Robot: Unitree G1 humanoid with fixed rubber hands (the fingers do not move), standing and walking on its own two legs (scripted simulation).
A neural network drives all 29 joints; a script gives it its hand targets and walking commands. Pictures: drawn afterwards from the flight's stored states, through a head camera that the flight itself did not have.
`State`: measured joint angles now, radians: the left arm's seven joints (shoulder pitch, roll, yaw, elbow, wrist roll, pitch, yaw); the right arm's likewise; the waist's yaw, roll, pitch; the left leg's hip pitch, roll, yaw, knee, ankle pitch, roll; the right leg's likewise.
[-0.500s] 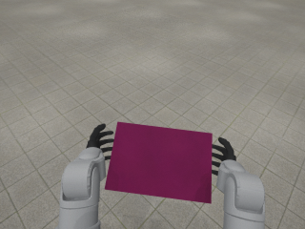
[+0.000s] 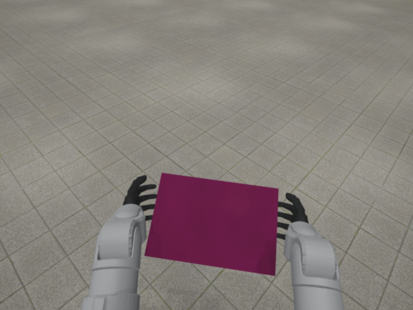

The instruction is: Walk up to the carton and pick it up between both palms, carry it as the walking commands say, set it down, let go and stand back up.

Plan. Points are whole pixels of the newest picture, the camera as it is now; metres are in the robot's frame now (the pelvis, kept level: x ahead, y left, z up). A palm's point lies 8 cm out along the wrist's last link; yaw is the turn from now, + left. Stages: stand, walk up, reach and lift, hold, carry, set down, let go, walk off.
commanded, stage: carry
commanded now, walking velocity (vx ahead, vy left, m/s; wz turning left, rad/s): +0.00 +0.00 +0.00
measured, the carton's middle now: (213, 225) +0.31 -0.01 -0.04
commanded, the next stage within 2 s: hold in 1.36 s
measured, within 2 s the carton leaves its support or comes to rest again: neither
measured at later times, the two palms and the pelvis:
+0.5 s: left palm (137, 204) +0.31 +0.15 +0.04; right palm (289, 218) +0.29 -0.17 +0.03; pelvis +0.03 +0.00 +0.00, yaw +0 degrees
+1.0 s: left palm (143, 188) +0.35 +0.14 +0.04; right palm (287, 203) +0.34 -0.17 +0.03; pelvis +0.07 -0.01 +0.01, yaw +0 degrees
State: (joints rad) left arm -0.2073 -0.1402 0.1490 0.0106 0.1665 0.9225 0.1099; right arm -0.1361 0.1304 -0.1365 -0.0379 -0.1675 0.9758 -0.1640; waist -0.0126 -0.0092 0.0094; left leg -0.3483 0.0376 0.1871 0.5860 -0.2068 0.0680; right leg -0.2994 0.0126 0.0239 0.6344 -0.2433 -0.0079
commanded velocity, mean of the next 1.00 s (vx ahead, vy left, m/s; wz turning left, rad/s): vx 0.00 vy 0.00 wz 0.00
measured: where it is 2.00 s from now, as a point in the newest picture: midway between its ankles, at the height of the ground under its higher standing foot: outside the picture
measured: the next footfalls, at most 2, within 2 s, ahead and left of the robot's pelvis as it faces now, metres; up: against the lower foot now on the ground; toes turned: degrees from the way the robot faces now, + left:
none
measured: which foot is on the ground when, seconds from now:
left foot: down 0.00-1.00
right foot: down 0.00-1.00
